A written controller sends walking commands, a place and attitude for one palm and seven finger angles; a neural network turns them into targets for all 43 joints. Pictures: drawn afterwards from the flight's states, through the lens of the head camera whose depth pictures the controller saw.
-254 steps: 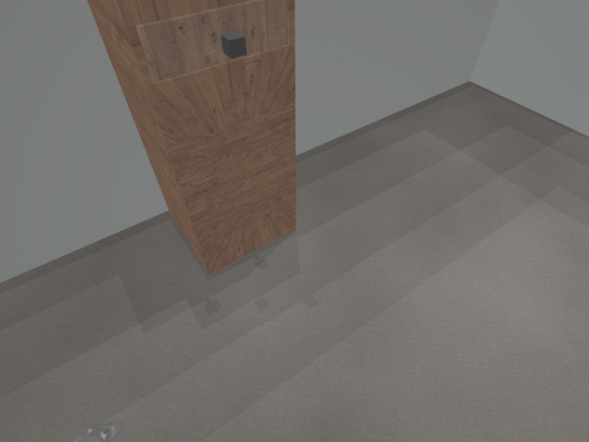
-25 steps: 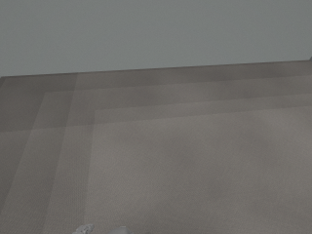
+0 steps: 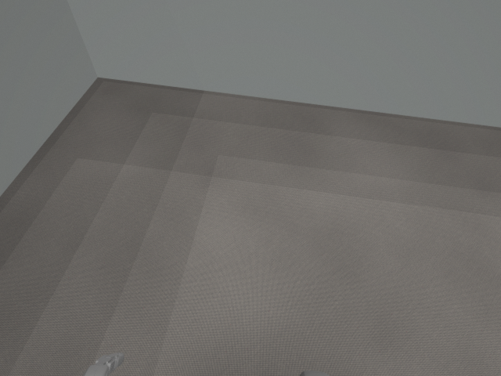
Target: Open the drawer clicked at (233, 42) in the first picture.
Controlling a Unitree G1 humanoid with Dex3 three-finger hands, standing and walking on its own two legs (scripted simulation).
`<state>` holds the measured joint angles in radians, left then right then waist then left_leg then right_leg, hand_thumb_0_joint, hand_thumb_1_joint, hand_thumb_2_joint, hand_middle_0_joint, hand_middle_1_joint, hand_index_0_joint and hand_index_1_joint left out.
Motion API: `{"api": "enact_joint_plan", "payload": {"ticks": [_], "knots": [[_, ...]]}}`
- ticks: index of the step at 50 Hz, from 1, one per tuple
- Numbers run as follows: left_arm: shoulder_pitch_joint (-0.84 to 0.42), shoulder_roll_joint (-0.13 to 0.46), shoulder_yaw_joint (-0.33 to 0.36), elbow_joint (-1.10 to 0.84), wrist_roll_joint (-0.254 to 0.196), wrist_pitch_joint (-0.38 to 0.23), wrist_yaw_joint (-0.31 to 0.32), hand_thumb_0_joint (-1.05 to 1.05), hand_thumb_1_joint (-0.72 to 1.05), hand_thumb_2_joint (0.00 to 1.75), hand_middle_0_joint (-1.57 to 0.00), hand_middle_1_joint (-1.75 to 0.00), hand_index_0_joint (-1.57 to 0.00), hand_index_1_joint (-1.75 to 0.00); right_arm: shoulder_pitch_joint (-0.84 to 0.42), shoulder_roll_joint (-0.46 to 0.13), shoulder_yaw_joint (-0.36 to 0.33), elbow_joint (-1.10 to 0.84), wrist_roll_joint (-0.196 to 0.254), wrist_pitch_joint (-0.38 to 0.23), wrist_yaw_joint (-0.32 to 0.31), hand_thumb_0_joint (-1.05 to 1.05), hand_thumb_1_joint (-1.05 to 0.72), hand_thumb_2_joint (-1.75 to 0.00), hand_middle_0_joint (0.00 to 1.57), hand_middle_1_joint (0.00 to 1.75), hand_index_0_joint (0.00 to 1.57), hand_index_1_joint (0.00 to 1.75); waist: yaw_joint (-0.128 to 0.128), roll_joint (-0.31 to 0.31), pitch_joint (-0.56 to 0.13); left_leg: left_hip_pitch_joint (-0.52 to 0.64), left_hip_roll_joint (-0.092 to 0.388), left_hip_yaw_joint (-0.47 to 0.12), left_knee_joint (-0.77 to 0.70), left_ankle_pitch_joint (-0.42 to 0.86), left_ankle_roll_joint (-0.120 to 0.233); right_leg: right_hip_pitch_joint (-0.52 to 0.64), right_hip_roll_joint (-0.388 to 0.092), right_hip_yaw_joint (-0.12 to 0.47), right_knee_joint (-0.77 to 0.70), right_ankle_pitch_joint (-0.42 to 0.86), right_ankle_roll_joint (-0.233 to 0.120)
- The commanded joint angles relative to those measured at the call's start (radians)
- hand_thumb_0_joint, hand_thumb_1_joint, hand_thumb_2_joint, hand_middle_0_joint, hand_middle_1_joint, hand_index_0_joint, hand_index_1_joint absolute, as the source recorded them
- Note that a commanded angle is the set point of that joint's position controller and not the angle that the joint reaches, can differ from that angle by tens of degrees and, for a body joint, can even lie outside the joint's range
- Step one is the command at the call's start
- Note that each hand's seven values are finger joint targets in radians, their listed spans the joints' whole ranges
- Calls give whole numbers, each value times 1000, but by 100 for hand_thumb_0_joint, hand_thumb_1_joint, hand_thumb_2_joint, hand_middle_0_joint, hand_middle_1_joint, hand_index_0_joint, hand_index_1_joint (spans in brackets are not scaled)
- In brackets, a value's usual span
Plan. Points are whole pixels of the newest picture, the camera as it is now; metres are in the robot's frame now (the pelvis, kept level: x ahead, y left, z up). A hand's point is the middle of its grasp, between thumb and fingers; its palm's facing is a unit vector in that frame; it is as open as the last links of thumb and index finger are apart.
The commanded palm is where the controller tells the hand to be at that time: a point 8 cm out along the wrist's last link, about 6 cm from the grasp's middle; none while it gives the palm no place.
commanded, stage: turn to face it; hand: left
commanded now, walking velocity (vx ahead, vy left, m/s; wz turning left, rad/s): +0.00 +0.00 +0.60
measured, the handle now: out of the picture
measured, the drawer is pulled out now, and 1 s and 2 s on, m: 0.00 0.00 0.00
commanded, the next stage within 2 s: none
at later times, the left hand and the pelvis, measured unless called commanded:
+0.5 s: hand out of the picture -0.05 +0.16 -0.16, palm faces +0.35 -0.89 -0.28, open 7.4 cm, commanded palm none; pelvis -0.03 -0.05 +0.00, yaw +21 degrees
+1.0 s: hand out of the picture -0.05 +0.22 -0.15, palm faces +0.59 -0.76 -0.28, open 7.4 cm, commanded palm none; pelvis -0.03 -0.03 -0.01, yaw +37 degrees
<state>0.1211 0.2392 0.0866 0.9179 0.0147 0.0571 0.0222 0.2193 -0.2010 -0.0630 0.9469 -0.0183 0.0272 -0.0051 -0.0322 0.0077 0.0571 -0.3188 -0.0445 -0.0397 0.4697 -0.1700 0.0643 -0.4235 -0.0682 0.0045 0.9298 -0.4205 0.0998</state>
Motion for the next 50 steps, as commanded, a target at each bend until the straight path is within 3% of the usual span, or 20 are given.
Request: {"api": "enact_joint_plan", "payload": {"ticks": [1,5,6,7,8,9,11,12,14,23,26,28,29,30,31,34,36,41,45,50], "knots": [[-4,63,5,-99,-6,-26,2,0,90,90,-20,-30,-20,-30,24,-220,-64,-66,-7,-7,-4,0,-90,-90,20,30,20,30,-6,157,-112,122,249,-353,-130,187,110,18,35,2,-138,-21,-13],[116,80,12,-82,-12,-32,8,0,90,90,-20,-30,-20,-30,-45,-220,-74,-101,-4,6,4,0,-90,-90,20,30,20,30,47,149,-134,-24,183,-364,-100,52,53,258,63,-23,-404,109,-39],[162,112,19,-78,-7,-39,11,0,90,90,-20,-30,-20,-30,-62,-197,-71,-113,3,9,8,0,-90,-90,20,30,20,30,72,82,-132,-134,135,-328,-38,-41,8,384,18,8,-556,161,-56],[178,195,35,-86,10,-50,19,0,90,90,-20,-30,-20,-30,-40,-125,-64,-128,11,11,12,0,-90,-90,20,30,20,30,80,-180,-138,-315,17,-175,190,-252,-71,494,-226,243,-716,14,-133],[126,249,33,-115,14,-44,20,0,90,90,-20,-30,-20,-30,-54,-124,-65,-151,1,9,9,0,-90,-90,20,30,20,30,76,-331,-77,-379,-50,-27,445,-386,-117,352,-434,433,-764,-7,-228],[53,218,21,-140,7,-43,23,0,90,90,-20,-30,-20,-30,-59,-169,-71,-145,-9,13,15,0,-90,-90,20,30,20,30,45,-207,-43,-311,9,-63,597,-352,-102,196,-418,338,-757,0,-247],[-35,147,10,-154,4,-55,21,0,90,90,-20,-30,-20,-30,-19,-147,-72,-106,-10,29,25,0,-90,-90,20,30,20,30,-13,-198,5,-290,42,-38,707,-252,-112,149,-296,196,-711,155,-197],[-41,122,-4,-150,3,-61,16,0,90,90,-20,-30,-20,-30,-8,-146,-66,-90,-10,30,31,0,-90,-90,20,30,20,30,-21,-173,25,-287,58,-9,739,-200,-125,172,-249,91,-661,286,-189],[21,119,-6,-133,5,-69,14,0,90,90,-20,-30,-20,-30,-7,-129,-59,-90,-4,30,35,0,-90,-90,20,30,20,30,-3,-177,-13,-293,59,23,726,-186,-141,262,-231,7,-606,448,-190],[166,193,13,-79,17,-55,8,0,90,90,-20,-30,-20,-30,-164,-113,-30,-129,5,27,39,0,-90,-90,20,30,20,30,82,-246,-53,-173,79,123,383,-270,-144,362,-296,-68,-537,590,-211],[162,210,22,-72,18,-49,5,0,90,90,-20,-30,-20,-30,-138,-115,-25,-128,10,14,36,0,-90,-90,20,30,20,30,77,-262,-90,-69,63,158,229,-257,-123,367,-309,-100,-468,638,-194],[145,206,27,-72,6,-44,2,0,90,90,-20,-30,-20,-30,-51,-149,-32,-107,6,1,33,0,-90,-90,20,30,20,30,29,-200,-150,99,62,156,-8,-61,-107,324,-280,-176,-320,599,-130],[152,174,22,-86,-2,-40,-2,0,90,90,-20,-30,-20,-30,19,-228,-52,-91,1,-11,30,0,-90,-90,20,30,20,30,-11,-17,-212,312,162,17,-84,159,-62,153,-224,-205,-123,435,-72],[114,99,2,-132,-7,-40,-11,0,90,90,-20,-30,-20,-30,83,-344,-82,-82,2,-17,21,0,-90,-90,20,30,20,30,-54,309,-216,454,441,-342,-81,613,72,-173,-78,-195,93,-214,8],[44,111,-7,-150,4,-26,-2,0,90,90,-20,-30,-20,-30,146,-355,-81,-53,12,-7,16,0,-90,-90,20,30,20,30,-75,221,-222,425,477,-299,-51,732,131,-185,-80,-84,187,-244,-6],[29,114,8,-111,2,-22,-6,0,90,90,-20,-30,-20,-30,0,-257,-53,-83,0,-12,-8,0,-90,-90,20,30,20,30,-19,213,-108,259,331,-190,-73,559,102,-183,-81,-21,263,-66,-1],[65,113,10,-90,1,-26,-16,0,90,90,-20,-30,-20,-30,-56,-229,-39,-102,2,-19,-8,0,-90,-90,20,30,20,30,13,172,-103,221,273,-139,-80,518,76,-139,-64,-27,245,4,2],[30,107,5,-104,-1,-24,-10,0,90,90,-20,-30,-20,-30,-14,-232,-43,-94,0,-20,-8,0,-90,-90,20,30,20,30,4,104,-107,237,266,-214,-98,464,100,-115,-32,-10,122,14,12],[-15,88,-1,-138,-6,-25,-4,0,90,90,-20,-30,-20,-30,-9,-243,-53,-97,-6,-11,-4,0,-90,-90,20,30,20,30,-6,138,-94,197,261,-284,-87,392,114,-56,-3,-6,-35,-23,6],[62,92,-2,-133,-15,-44,0,0,90,90,-20,-30,-20,-30,-49,-240,-60,-108,-3,-4,-1,0,-90,-90,20,30,20,30,38,140,-131,95,202,-334,3,410,71,186,55,-31,-363,110,-15]]}}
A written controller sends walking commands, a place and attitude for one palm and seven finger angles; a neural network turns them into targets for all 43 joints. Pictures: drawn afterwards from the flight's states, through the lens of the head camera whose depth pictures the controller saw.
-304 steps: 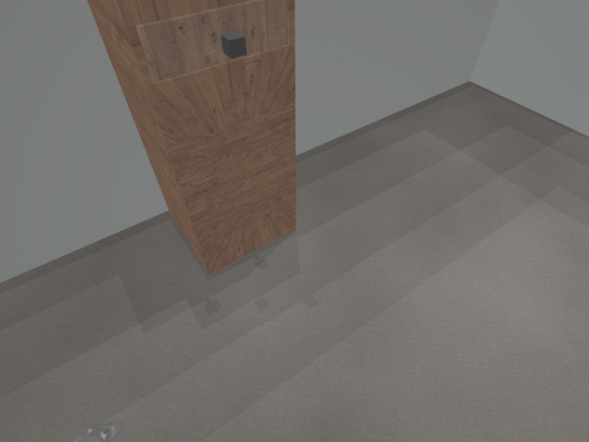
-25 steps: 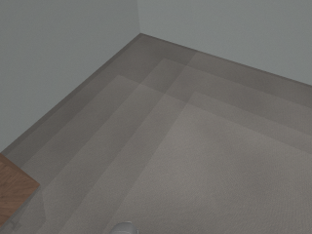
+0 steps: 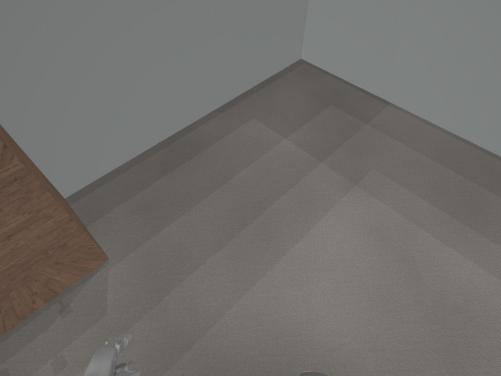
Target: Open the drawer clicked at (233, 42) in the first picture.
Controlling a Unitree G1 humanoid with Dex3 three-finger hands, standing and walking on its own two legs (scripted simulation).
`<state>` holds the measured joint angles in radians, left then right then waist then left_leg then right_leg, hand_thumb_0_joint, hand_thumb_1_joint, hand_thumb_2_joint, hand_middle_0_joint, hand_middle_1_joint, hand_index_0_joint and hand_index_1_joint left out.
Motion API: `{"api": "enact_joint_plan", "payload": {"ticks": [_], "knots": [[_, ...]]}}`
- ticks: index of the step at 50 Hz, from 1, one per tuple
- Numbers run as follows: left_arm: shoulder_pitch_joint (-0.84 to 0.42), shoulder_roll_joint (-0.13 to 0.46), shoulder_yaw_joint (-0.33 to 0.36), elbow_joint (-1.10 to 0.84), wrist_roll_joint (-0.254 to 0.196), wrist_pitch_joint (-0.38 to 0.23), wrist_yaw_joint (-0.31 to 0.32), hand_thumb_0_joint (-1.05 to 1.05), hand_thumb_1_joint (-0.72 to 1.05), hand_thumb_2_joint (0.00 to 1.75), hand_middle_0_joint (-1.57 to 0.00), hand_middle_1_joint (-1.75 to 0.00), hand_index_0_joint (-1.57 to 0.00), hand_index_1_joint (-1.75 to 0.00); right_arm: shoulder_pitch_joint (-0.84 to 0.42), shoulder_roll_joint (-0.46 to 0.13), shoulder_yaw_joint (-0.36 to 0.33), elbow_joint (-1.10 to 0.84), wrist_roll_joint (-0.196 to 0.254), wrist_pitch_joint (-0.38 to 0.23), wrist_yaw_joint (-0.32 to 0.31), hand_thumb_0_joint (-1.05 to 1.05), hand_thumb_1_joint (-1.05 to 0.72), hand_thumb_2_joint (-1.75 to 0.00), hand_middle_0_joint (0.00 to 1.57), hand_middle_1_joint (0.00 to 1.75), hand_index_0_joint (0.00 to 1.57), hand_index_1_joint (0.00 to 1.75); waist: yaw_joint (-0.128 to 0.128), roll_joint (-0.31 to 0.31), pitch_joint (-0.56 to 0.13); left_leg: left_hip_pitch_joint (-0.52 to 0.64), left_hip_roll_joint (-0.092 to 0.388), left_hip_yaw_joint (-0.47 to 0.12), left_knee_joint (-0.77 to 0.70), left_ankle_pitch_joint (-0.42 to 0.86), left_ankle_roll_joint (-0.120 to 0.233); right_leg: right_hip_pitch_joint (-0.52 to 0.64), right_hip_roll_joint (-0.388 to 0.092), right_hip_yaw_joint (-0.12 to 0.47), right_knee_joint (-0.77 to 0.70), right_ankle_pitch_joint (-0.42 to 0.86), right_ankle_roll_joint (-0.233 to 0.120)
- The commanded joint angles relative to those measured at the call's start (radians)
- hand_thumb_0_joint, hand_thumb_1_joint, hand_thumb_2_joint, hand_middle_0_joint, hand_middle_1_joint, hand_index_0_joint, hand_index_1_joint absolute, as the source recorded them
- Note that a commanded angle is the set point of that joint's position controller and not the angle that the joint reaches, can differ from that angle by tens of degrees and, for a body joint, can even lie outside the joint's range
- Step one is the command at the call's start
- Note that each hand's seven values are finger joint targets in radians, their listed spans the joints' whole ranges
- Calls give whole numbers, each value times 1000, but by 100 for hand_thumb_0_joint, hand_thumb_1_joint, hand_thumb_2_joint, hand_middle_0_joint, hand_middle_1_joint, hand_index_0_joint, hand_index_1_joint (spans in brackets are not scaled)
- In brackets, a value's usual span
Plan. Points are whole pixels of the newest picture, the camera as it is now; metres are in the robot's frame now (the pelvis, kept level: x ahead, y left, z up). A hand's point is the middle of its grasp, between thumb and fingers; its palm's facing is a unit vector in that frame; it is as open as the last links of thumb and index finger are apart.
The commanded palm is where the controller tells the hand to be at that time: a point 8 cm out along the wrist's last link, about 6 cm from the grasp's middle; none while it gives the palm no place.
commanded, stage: turn to face it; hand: left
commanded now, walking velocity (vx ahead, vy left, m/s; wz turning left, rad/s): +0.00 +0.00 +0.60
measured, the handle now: out of the picture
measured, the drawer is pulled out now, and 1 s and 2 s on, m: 0.00 0.00 0.00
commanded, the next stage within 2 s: take the last steps up to it in 1.22 s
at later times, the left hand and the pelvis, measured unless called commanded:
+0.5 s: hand out of the picture -0.04 +0.21 -0.17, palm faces +0.36 -0.89 -0.27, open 7.4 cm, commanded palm none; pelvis -0.02 +0.00 -0.01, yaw +20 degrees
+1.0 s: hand out of the picture -0.03 +0.23 -0.14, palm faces +0.58 -0.76 -0.29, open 7.4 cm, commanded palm none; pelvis -0.02 -0.01 +0.00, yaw +36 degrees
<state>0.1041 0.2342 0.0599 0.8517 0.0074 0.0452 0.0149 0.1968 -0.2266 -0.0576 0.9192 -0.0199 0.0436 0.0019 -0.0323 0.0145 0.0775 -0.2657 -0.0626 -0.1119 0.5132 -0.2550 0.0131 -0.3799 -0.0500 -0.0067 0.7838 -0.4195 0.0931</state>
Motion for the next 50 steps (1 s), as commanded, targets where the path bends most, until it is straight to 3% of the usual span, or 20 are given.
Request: {"api": "enact_joint_plan", "payload": {"ticks": [1,2,3,4,7,9,21,24,25,26,27,28,29,31,33,41,46,48,49,50], "knots": [[128,118,30,-57,-5,-43,10,0,90,90,-20,-30,-20,-30,-39,-200,-66,-86,6,-21,-6,0,-90,-90,20,30,20,30,65,97,-166,-25,188,-237,16,400,83,260,9,-8,-366,227,-11],[158,186,43,-53,6,-54,18,0,90,90,-20,-30,-20,-30,-14,-139,-58,-94,16,-23,0,0,-90,-90,20,30,20,30,75,-93,-196,-197,102,-155,150,136,14,443,-161,140,-472,276,-55],[171,268,58,-56,18,-56,23,0,90,90,-20,-30,-20,-30,-14,-93,-51,-122,13,-24,1,0,-90,-90,20,30,20,30,85,-342,-184,-353,-36,44,381,-327,-62,464,-429,389,-492,442,-179],[168,258,51,-65,12,-49,24,0,90,90,-20,-30,-20,-30,-23,-142,-63,-120,4,-16,-1,0,-90,-90,20,30,20,30,82,-246,-173,-321,18,9,567,-365,-54,339,-468,357,-482,461,-250],[5,148,24,-96,9,-48,23,0,90,90,-20,-30,-20,-30,14,-126,-64,-57,-3,9,18,0,-90,-90,20,30,20,30,2,-170,-48,-311,77,40,734,-168,-70,203,-297,123,-481,353,-198],[27,131,17,-90,10,-55,19,0,90,90,-20,-30,-20,-30,24,-109,-59,-49,-2,15,27,0,-90,-90,20,30,20,30,3,-196,-38,-313,80,75,737,-110,-85,203,-258,16,-464,426,-176],[159,206,47,-21,26,-39,15,0,90,90,-20,-30,-20,-30,-105,-81,-28,-87,10,-2,32,0,-90,-90,20,30,20,30,80,-253,-100,-158,99,217,248,-187,-76,324,-336,-108,-350,596,-201],[150,206,52,-15,12,-30,9,0,90,90,-20,-30,-20,-30,-8,-118,-35,-69,6,-17,27,0,-90,-90,20,30,20,30,24,-171,-163,52,84,231,-27,32,-52,256,-310,-186,-174,552,-127],[157,176,47,-29,5,-25,4,0,90,90,-20,-30,-20,-30,63,-196,-55,-55,2,-28,24,0,-90,-90,20,30,20,30,-18,13,-215,242,181,84,-110,226,-4,91,-249,-213,20,392,-70],[114,101,24,-76,-1,-25,-4,0,90,90,-20,-30,-20,-30,133,-310,-83,-51,3,-33,17,0,-90,-90,20,30,20,30,-58,326,-222,364,449,-270,-131,647,122,-200,-102,-199,246,-227,10],[52,113,20,-93,8,-12,4,0,90,90,-20,-30,-20,-30,185,-326,-83,-22,8,-25,9,0,-90,-90,20,30,20,30,-77,229,-235,324,506,-278,-120,732,204,-217,-91,-76,351,-278,-3],[35,109,23,-86,12,-8,5,0,90,90,-20,-30,-20,-30,154,-291,-74,-21,3,-28,-2,0,-90,-90,20,30,20,30,-58,174,-191,283,464,-225,-130,655,204,-238,-109,-44,386,-212,-8],[29,102,29,-69,10,-8,7,0,90,90,-20,-30,-20,-30,100,-265,-69,-38,1,-30,-12,0,-90,-90,20,30,20,30,-46,235,-172,248,408,-209,-128,600,188,-248,-105,-27,407,-151,-2],[63,123,34,-35,9,-11,-4,0,90,90,-20,-30,-20,-30,-13,-212,-45,-68,2,-33,-15,0,-90,-90,20,30,20,30,5,186,-119,147,317,-114,-148,491,140,-197,-96,-6,412,-18,1],[96,119,35,-15,10,-9,-8,0,90,90,-20,-30,-20,-30,-30,-205,-42,-78,3,-37,-14,0,-90,-90,20,30,20,30,20,134,-121,128,279,-88,-162,451,125,-163,-75,-11,385,32,6],[21,105,28,-58,6,-10,4,0,90,90,-20,-30,-20,-30,23,-213,-55,-69,-3,-26,-9,0,-90,-90,20,30,20,30,-10,115,-99,107,283,-242,-187,273,168,-112,-30,8,147,-10,10],[61,90,20,-60,-2,-23,10,0,90,90,-20,-30,-20,-30,0,-207,-62,-72,-5,-18,-7,0,-90,-90,20,30,20,30,10,153,-132,57,243,-281,-121,392,154,51,28,-10,-88,6,-12],[132,97,23,-46,-5,-32,14,0,90,90,-20,-30,-20,-30,-21,-191,-60,-81,1,-15,-5,0,-90,-90,20,30,20,30,46,136,-155,-20,208,-275,-71,340,118,200,32,-15,-268,134,-22],[166,122,30,-37,-2,-40,18,0,90,90,-20,-30,-20,-30,-24,-161,-57,-85,7,-15,-2,0,-90,-90,20,30,20,30,66,65,-167,-112,161,-245,-14,225,73,322,-11,18,-401,210,-34],[186,198,44,-36,14,-49,25,0,90,90,-20,-30,-20,-30,-4,-99,-48,-95,17,-16,3,0,-90,-90,20,30,20,30,74,-166,-179,-283,51,-111,161,-32,0,446,-228,223,-513,172,-98]]}}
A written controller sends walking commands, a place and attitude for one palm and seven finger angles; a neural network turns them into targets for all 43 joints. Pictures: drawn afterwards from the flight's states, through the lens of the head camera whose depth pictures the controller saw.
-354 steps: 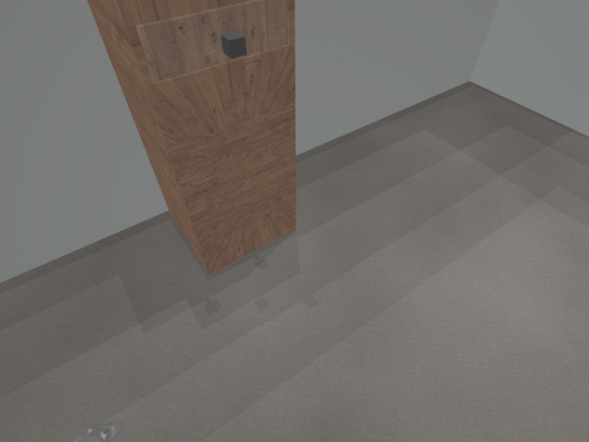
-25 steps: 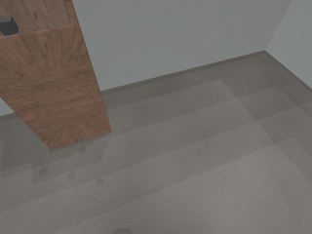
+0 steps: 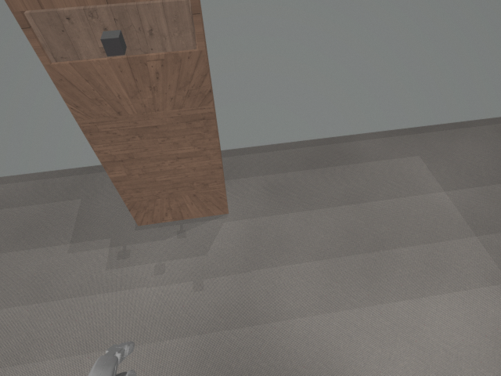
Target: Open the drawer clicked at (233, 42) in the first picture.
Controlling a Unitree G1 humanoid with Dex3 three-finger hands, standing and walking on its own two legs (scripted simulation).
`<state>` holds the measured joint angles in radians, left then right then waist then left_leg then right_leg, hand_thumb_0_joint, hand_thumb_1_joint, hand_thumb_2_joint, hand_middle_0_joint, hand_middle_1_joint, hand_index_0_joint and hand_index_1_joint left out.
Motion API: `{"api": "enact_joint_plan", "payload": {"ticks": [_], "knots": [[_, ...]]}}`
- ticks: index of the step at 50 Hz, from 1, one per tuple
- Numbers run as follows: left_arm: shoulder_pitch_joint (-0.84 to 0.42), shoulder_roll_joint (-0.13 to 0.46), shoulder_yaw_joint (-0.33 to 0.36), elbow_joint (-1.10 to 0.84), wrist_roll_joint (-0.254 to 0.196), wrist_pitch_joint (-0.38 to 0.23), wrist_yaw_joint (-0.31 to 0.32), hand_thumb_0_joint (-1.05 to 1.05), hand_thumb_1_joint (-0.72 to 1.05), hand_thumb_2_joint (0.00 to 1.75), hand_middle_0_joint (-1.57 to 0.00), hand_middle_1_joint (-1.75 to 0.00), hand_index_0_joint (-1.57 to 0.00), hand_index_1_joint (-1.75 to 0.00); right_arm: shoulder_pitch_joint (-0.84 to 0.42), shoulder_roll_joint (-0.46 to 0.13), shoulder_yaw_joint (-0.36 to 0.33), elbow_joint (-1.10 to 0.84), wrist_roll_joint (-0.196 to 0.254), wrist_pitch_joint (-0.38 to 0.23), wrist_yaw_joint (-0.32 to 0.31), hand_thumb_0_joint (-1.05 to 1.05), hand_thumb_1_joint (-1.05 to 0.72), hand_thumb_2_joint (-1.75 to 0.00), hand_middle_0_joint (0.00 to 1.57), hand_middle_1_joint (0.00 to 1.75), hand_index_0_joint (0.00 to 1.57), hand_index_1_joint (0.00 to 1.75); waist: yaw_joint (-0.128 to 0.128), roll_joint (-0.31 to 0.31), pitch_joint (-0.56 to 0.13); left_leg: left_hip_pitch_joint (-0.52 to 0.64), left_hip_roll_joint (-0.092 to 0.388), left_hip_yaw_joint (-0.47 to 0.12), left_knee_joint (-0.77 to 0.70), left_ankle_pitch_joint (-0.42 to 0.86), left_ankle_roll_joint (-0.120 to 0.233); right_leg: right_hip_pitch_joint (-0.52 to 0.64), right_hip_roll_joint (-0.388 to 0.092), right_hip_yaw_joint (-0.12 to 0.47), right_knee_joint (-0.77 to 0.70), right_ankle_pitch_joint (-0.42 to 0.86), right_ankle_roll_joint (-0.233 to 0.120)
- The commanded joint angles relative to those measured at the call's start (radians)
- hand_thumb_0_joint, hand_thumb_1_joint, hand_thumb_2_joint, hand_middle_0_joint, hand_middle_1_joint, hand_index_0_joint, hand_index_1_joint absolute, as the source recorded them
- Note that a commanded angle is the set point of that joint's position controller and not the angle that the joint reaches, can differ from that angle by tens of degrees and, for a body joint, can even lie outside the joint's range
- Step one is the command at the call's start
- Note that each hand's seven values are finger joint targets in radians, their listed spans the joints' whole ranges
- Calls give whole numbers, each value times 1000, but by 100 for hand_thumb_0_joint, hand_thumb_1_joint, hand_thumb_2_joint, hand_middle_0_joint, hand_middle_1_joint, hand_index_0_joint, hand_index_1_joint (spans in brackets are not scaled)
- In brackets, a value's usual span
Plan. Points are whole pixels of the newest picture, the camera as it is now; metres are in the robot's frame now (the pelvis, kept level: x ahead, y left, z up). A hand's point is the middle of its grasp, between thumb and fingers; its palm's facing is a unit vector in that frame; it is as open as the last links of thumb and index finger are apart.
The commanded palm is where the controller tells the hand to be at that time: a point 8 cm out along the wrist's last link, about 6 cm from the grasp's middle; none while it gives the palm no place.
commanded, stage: turn to face it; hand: left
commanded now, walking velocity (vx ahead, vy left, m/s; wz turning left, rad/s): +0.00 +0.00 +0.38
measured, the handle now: (115, 39) +0.84 +0.36 +0.12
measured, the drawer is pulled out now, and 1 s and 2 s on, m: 0.00 0.00 0.00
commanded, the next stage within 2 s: take the last steps up to it in 0.22 s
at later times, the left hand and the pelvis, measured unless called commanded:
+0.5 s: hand out of the picture -0.07 +0.23 -0.18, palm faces +0.27 -0.94 -0.22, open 7.4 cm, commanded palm none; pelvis -0.01 +0.03 +0.00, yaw +11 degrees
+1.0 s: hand (135, 350) +0.19 +0.23 -0.16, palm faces +0.16 -0.97 -0.20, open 7.4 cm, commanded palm none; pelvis +0.12 +0.04 -0.01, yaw +12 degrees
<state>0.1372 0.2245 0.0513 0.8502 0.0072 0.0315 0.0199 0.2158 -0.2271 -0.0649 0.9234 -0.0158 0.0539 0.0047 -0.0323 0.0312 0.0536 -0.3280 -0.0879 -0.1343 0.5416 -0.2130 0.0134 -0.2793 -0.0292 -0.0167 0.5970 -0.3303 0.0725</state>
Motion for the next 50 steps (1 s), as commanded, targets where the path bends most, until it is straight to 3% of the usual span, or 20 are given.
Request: {"api": "enact_joint_plan", "payload": {"ticks": [1,2,3,5,7,15,17,19,20,21,22,23,24,27,29,38,44,46,49,50], "knots": [[138,271,61,-49,21,-34,21,0,90,90,-20,-30,-20,-30,-33,-88,-42,-123,7,-24,-2,0,-90,-90,20,30,20,30,75,-337,-114,-293,-15,54,367,-357,-53,259,-465,425,-357,194,-192],[112,247,52,-61,14,-27,23,0,90,90,-20,-30,-20,-30,-43,-128,-54,-115,-3,-15,-1,0,-90,-90,20,30,20,30,65,-216,-89,-246,35,16,532,-355,-43,125,-463,358,-347,187,-237],[46,193,50,-64,14,-35,26,0,90,90,-20,-30,-20,-30,-26,-124,-53,-91,-8,-5,4,0,-90,-90,20,30,20,30,31,-252,-52,-251,66,4,597,-296,-42,69,-395,283,-359,140,-220],[-12,151,29,-70,10,-34,17,0,90,90,-20,-30,-20,-30,0,-116,-54,-51,-9,5,14,0,-90,-90,20,30,20,30,1,-189,5,-233,85,55,688,-182,-57,25,-290,144,-324,159,-183],[13,132,26,-57,12,-42,16,0,90,90,-20,-30,-20,-30,24,-88,-45,-35,-7,3,18,0,-90,-90,20,30,20,30,2,-194,-4,-232,90,85,666,-140,-71,69,-257,57,-297,270,-164],[191,186,39,32,27,-38,13,0,90,90,-20,-30,-20,-30,-111,-56,-14,-44,6,-9,9,0,-90,-90,20,30,20,30,90,-246,-54,-119,94,179,298,-254,-81,205,-298,28,-212,573,-207],[198,194,46,53,28,-39,13,0,90,90,-20,-30,-20,-30,-86,-45,-5,-32,9,-19,6,0,-90,-90,20,30,20,30,86,-273,-92,-53,87,199,186,-251,-70,230,-302,29,-189,580,-198],[170,193,46,65,22,-38,9,0,90,90,-20,-30,-20,-30,-13,-50,1,-7,5,-36,4,0,-90,-90,20,30,20,30,50,-251,-124,80,79,222,8,-140,-58,190,-280,4,-161,391,-155],[156,181,43,68,13,-35,4,0,90,90,-20,-30,-20,-30,33,-63,-1,14,2,-47,4,0,-90,-90,20,30,20,30,25,-203,-131,207,79,228,-118,-48,-47,103,-252,-33,-119,233,-117],[159,136,34,62,6,-31,-2,0,90,90,-20,-30,-20,-30,77,-128,-13,26,0,-60,3,0,-90,-90,20,30,20,30,5,-20,-150,355,178,102,-200,-61,-12,-50,-189,-82,18,30,-72],[145,60,18,34,5,-28,-12,0,90,90,-20,-30,-20,-30,143,-228,-38,35,-11,-64,-3,0,-90,-90,20,30,20,30,-35,288,-133,447,423,-230,-265,-58,92,-301,-58,-173,240,-256,-14],[56,67,10,8,18,-28,-10,0,90,90,-20,-30,-20,-30,195,-245,-40,53,-14,-57,-8,0,-90,-90,20,30,20,30,-68,247,-60,379,492,-298,-316,-90,176,-368,-51,-94,376,-311,-30],[22,73,12,22,23,-27,-10,0,90,90,-20,-30,-20,-30,177,-199,-27,65,-15,-63,-18,0,-90,-90,20,30,20,30,-60,218,-8,319,460,-256,-343,-124,181,-378,-81,-41,440,-248,-39],[60,65,11,89,23,-37,-35,0,90,90,-20,-30,-20,-30,91,-111,4,51,-9,-84,-30,0,-90,-90,20,30,20,30,-5,134,73,219,367,-132,-361,-67,149,-344,-98,-21,507,-58,-40],[117,49,5,124,22,-35,-39,0,90,90,-20,-30,-20,-30,101,-100,9,61,-2,-99,-32,0,-90,-90,20,30,20,30,19,94,60,228,321,-56,-369,13,135,-321,-87,-34,501,23,-29],[-2,26,2,102,16,-36,-37,0,90,90,-20,-30,-20,-30,262,-61,8,141,0,-122,-44,0,-90,-90,20,30,20,30,-5,53,91,358,358,-21,-367,262,169,-424,-99,-31,360,99,-11],[-113,-8,-1,69,10,-51,-43,0,90,90,-20,-30,-20,-30,323,-57,8,187,-14,-121,-48,0,-90,-90,20,30,20,30,-35,82,117,353,366,10,-311,372,156,-336,-72,-67,144,80,-51],[-95,-4,2,72,8,-58,-43,0,90,90,-20,-30,-20,-30,312,-60,7,195,-17,-121,-46,0,-90,-90,20,30,20,30,-19,82,107,305,365,20,-273,416,148,-218,-45,-87,69,60,-72],[192,43,21,165,14,-79,-36,0,90,90,-20,-30,-20,-30,284,-72,7,200,-2,-124,-43,0,-90,-90,20,30,20,30,113,5,-42,202,279,115,43,555,86,198,6,-111,-89,180,-106],[331,120,42,204,22,-93,-26,0,90,90,-20,-30,-20,-30,291,-38,10,187,9,-128,-33,0,-90,-90,20,30,20,30,164,-124,-146,10,210,173,287,340,44,440,-164,83,-122,168,-170]]}}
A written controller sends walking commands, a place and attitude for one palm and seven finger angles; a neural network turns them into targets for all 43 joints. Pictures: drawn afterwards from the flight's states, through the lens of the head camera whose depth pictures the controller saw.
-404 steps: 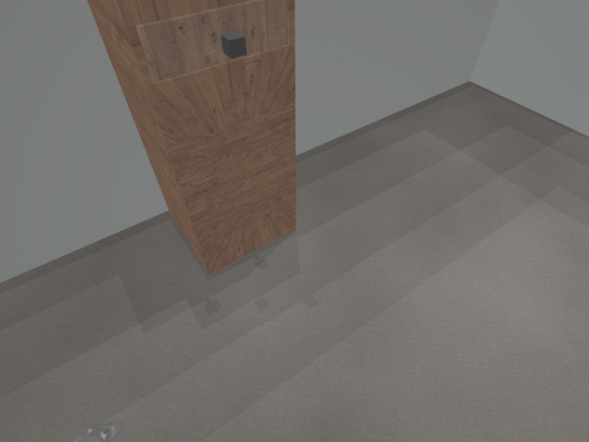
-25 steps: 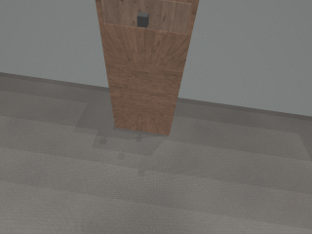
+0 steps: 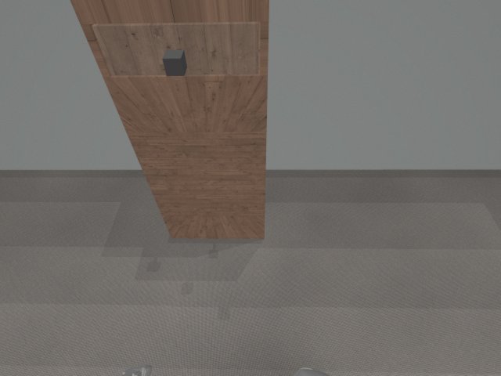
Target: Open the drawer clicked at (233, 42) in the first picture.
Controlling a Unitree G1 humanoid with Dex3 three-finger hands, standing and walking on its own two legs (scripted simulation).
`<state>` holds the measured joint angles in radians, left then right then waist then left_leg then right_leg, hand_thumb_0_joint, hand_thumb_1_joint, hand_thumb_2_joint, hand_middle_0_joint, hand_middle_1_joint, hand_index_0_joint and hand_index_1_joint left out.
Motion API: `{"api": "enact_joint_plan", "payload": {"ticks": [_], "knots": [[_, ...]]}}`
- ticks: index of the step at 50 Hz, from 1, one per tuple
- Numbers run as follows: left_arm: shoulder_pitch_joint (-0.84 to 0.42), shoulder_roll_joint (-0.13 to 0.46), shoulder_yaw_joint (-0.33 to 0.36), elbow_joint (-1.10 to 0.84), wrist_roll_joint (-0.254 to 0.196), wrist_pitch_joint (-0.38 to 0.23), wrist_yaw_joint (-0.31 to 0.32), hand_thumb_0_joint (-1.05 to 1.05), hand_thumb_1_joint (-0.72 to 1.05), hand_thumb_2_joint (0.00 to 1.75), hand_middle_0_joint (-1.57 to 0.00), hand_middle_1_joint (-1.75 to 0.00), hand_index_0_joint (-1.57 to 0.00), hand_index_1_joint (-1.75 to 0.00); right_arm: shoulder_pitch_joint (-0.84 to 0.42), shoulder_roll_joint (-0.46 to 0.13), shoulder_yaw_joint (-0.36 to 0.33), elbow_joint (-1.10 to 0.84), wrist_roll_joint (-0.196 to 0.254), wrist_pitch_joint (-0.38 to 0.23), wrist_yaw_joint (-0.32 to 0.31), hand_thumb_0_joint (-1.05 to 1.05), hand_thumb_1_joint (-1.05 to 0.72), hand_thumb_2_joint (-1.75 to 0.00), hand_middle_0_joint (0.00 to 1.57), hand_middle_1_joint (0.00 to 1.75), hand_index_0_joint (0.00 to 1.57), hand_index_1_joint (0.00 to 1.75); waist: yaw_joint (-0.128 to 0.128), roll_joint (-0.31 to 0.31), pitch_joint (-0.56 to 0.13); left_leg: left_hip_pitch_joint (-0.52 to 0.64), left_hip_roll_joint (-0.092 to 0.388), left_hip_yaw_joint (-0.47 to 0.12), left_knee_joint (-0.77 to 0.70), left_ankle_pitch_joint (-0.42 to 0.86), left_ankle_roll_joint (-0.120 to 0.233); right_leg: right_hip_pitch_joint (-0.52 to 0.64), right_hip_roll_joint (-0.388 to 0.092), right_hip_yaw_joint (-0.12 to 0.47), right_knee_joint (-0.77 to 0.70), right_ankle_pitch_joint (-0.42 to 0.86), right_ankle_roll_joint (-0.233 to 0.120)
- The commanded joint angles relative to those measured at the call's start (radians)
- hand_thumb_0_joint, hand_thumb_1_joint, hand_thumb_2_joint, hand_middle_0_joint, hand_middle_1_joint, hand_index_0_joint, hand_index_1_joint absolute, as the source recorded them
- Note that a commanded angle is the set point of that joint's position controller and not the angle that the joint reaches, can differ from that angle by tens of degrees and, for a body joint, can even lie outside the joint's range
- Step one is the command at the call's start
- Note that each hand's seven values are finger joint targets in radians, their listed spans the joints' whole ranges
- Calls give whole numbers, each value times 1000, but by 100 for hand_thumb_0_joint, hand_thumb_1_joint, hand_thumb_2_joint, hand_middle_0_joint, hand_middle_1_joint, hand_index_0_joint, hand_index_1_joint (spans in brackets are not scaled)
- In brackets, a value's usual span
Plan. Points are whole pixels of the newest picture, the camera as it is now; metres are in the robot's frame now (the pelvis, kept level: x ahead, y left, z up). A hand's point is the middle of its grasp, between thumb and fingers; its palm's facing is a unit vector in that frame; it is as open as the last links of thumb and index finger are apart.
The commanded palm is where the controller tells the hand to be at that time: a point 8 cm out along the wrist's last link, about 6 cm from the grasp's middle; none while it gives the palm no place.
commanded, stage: take the last steps up to it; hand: left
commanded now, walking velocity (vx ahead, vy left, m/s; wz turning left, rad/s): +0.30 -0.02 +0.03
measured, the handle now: (176, 58) +0.77 +0.17 +0.13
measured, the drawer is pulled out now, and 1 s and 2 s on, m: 0.00 0.00 0.00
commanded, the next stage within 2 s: come to a stop and stand still in 0.50 s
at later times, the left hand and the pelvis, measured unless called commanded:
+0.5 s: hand out of the picture +0.07 +0.14 -0.16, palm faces +0.18 -0.97 -0.15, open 7.4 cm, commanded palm none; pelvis +0.15 -0.01 +0.02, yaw +3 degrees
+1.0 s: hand (166, 312) +0.27 +0.18 -0.15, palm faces +0.05 -0.96 -0.28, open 7.4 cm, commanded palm none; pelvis +0.22 -0.02 +0.00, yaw +2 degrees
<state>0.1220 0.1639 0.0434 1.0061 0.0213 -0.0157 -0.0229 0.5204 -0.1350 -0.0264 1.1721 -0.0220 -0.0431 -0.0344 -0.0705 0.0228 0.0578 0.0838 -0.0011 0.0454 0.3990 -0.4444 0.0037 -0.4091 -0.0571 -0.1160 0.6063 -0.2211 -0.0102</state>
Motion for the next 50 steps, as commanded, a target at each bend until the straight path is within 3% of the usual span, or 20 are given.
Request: {"api": "enact_joint_plan", "payload": {"ticks": [1,2,4,6,8,14,22,24,26,27,28,29,30,32,35,43,45,46,48,50], "knots": [[437,267,72,67,-1,-48,28,0,90,90,-20,-30,-20,-30,24,-84,-22,-89,21,-30,8,0,-90,-90,20,30,20,30,197,-306,-245,-599,-19,34,744,-91,17,695,-402,570,-256,144,-198],[414,268,70,65,-16,-41,32,0,90,90,-20,-30,-20,-30,-50,-113,-29,-103,22,-22,8,0,-90,-90,20,30,20,30,201,-183,-184,-652,25,-59,886,-131,40,587,-419,598,-336,37,-237],[222,187,48,20,-15,-37,34,0,90,90,-20,-30,-20,-30,-125,-83,-38,-111,12,-11,21,0,-90,-90,20,30,20,30,138,-98,1,-664,100,-72,925,32,43,269,-353,514,-433,-308,-189],[132,106,24,1,-10,-44,40,0,90,90,-20,-30,-20,-30,-91,-46,-38,-95,-3,15,28,0,-90,-90,20,30,20,30,68,-70,45,-592,129,-70,866,129,26,103,-282,335,-460,-245,-145],[143,72,11,8,-6,-53,40,0,90,90,-20,-30,-20,-30,-56,-26,-34,-84,-8,30,32,0,-90,-90,20,30,20,30,38,-94,32,-564,127,-42,792,183,5,70,-222,201,-469,-112,-116],[211,87,15,36,-2,-68,36,0,90,90,-20,-30,-20,-30,-175,-46,-41,-139,-8,36,46,0,-90,-90,20,30,20,30,50,-121,37,-628,141,-9,583,258,-30,150,-203,147,-490,-24,-144],[336,106,14,97,4,-65,39,0,90,90,-20,-30,-20,-30,-385,-44,-24,-201,-1,4,53,0,-90,-90,20,30,20,30,119,-124,31,-568,92,41,266,189,-15,322,-233,152,-378,259,-154],[340,105,15,107,2,-58,42,0,90,90,-20,-30,-20,-30,-367,-51,-21,-193,0,-2,49,0,-90,-90,20,30,20,30,106,-128,10,-470,74,55,186,204,-7,319,-225,135,-319,311,-138],[327,88,11,108,-4,-50,42,0,90,90,-20,-30,-20,-30,-248,-84,-26,-149,-2,-14,38,0,-90,-90,20,30,20,30,52,-50,-36,-225,51,66,50,301,7,227,-157,74,-137,325,-90],[336,58,5,97,-9,-47,39,0,90,90,-20,-30,-20,-30,-139,-147,-38,-122,-9,-24,28,0,-90,-90,20,30,20,30,14,72,-125,-24,182,-79,22,456,60,98,-77,14,65,198,-42],[339,14,-8,81,-15,-50,35,0,90,90,-20,-30,-20,-30,-60,-227,-54,-104,-8,-20,18,0,-90,-90,20,30,20,30,1,256,-170,111,393,-317,-31,644,165,-98,22,-57,298,-290,1],[303,33,-5,63,-5,-47,41,0,90,90,-20,-30,-20,-30,-47,-228,-51,-98,-1,-4,11,0,-90,-90,20,30,20,30,-2,176,-159,73,438,-329,-66,635,224,-142,15,12,437,-407,-7],[273,33,-3,66,0,-38,41,0,90,90,-20,-30,-20,-30,-101,-192,-42,-105,1,-4,6,0,-90,-90,20,30,20,30,10,142,-106,-26,407,-277,-95,571,218,-146,-19,43,484,-367,-7],[260,8,-6,91,-5,-22,41,0,90,90,-20,-30,-20,-30,-242,-118,-12,-134,4,-7,-4,0,-90,-90,20,30,20,30,64,71,4,-233,354,-183,-124,706,180,-63,-67,94,423,-262,17],[315,-29,-12,112,-11,8,50,0,90,90,-20,-30,-20,-30,-291,-103,-10,-146,4,-6,-17,0,-90,-90,20,30,20,30,93,42,-39,-273,302,-71,-84,946,152,86,-51,86,225,-178,44],[246,59,17,36,4,47,50,0,90,90,-20,-30,-20,-30,-317,-172,-53,-148,1,41,-19,0,-90,-90,20,30,20,30,93,122,-26,-282,291,-78,-4,789,129,132,-11,44,37,-50,30],[240,87,22,23,4,39,51,0,90,90,-20,-30,-20,-30,-318,-166,-57,-153,3,50,-15,0,-90,-90,20,30,20,30,100,94,-39,-301,237,-48,65,673,79,186,-27,65,-78,162,21],[233,120,26,15,8,30,54,0,90,90,-20,-30,-20,-30,-302,-141,-57,-157,6,53,-11,0,-90,-90,20,30,20,30,95,4,-56,-329,172,-13,128,558,37,225,-78,138,-108,394,1],[211,191,32,2,5,20,56,0,90,90,-20,-30,-20,-30,-272,-75,-48,-165,16,67,-1,0,-90,-90,20,30,20,30,84,-184,-83,-394,29,63,324,48,-25,242,-286,284,-183,730,-130],[175,187,32,-13,4,19,64,0,90,90,-20,-30,-20,-30,-301,-80,-50,-171,16,91,-3,0,-90,-90,20,30,20,30,101,-220,-101,-418,32,-44,547,-153,-20,193,-318,323,-253,628,-206]]}}
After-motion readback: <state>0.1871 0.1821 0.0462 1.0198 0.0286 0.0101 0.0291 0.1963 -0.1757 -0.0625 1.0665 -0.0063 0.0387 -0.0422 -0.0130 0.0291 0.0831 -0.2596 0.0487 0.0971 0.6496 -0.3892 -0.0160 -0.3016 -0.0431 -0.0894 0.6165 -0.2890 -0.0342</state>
